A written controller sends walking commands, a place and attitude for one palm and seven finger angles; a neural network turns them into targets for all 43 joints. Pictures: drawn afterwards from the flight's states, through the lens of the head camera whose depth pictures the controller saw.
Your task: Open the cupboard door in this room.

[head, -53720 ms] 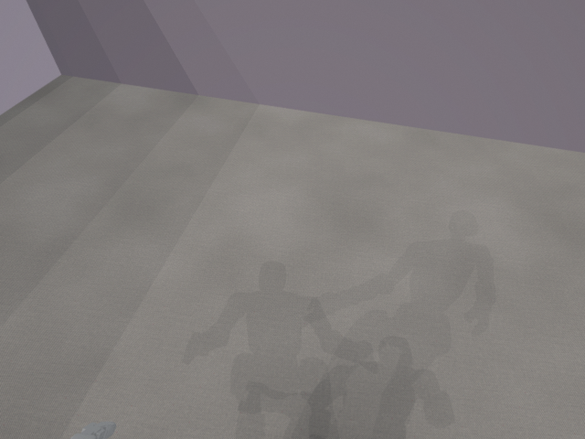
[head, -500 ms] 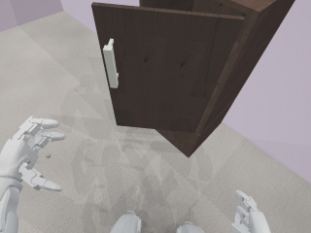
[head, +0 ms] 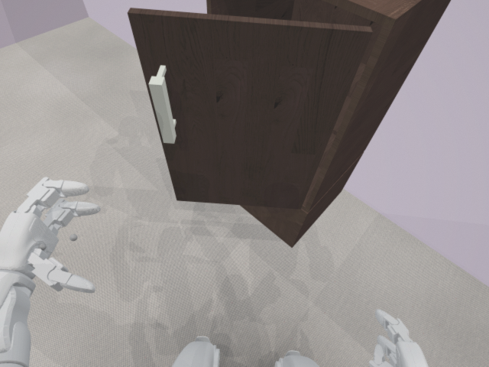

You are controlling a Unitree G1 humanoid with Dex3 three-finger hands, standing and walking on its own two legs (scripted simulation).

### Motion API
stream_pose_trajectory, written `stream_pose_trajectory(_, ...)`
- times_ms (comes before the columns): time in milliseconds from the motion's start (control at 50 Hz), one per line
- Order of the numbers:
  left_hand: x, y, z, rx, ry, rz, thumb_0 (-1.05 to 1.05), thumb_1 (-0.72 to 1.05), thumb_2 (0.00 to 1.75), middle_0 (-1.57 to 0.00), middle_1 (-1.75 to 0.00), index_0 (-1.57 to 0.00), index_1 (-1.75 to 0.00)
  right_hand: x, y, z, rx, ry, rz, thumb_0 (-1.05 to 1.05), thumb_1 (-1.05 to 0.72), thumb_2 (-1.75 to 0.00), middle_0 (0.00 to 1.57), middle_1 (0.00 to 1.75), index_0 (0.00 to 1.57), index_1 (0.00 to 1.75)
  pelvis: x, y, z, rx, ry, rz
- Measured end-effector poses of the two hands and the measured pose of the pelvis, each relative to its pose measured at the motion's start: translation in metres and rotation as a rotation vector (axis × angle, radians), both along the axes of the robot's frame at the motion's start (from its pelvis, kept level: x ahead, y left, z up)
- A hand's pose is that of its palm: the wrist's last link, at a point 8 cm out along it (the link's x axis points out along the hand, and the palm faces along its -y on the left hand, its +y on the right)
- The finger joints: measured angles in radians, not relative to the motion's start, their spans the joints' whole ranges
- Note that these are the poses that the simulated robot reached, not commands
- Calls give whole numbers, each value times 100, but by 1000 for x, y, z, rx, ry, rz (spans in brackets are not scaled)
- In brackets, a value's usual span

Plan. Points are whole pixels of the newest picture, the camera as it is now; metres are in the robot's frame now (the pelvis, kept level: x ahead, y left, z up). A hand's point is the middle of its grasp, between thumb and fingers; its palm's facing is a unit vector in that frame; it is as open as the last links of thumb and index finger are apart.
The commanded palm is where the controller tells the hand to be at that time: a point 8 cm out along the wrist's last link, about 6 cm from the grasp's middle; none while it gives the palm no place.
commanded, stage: raise the hand with hooked fingers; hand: left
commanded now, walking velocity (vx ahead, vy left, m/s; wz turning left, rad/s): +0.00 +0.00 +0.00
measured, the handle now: (166, 106) +0.59 +0.20 +0.05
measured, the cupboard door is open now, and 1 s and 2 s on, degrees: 39 39 39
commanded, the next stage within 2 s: move the hooked fingers beside the handle in 0.12 s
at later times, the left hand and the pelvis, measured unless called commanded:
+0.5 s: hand (85, 215) +0.32 +0.27 +0.06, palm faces +0.01 -1.00 -0.02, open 14.0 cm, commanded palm +0.31 +0.32 +0.06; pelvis -0.01 -0.01 -0.01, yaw +0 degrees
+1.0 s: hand (105, 173) +0.40 +0.27 +0.06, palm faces +0.00 -1.00 -0.01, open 14.0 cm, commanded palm +0.39 +0.31 +0.05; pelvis +0.00 +0.00 -0.01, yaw -1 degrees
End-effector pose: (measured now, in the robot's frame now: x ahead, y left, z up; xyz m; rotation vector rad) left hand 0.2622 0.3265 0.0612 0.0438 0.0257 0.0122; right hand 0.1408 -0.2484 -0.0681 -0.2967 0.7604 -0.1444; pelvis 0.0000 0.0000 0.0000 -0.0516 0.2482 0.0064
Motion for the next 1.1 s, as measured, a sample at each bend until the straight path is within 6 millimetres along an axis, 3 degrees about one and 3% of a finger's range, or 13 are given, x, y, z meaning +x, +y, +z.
stream_pose_trajectory(320,0,-5,0,-8,-4,11,-1,-50,30,-31,-120,-30,-120,5,-4,-3,6,-15,10,1,-90,-90,20,30,20,30,-4,-9,-2,4,-5,5)
stream_pose_trajectory(480,33,-3,-2,-21,-10,0,-1,-50,30,-31,-120,-30,-120,-6,-12,-11,-19,33,-8,1,-90,-90,20,30,20,30,-8,-12,-6,2,9,5)
stream_pose_trajectory(720,77,2,-3,-30,-4,-10,-1,-50,30,-30,-120,-30,-120,-46,-22,-21,-32,161,-85,1,-90,-90,20,30,20,30,-6,-7,-8,2,44,-15)
stream_pose_trajectory(1100,133,-8,-3,-37,-11,-15,-1,-50,30,-30,-120,-30,-120,-78,-14,-30,-31,306,-143,0,-90,-90,20,30,20,30,-4,3,-10,-4,81,-25)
